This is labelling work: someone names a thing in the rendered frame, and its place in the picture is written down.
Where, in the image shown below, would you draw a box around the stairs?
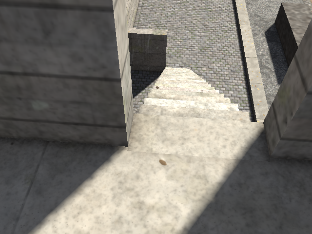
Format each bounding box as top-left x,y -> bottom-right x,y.
138,67 -> 250,122

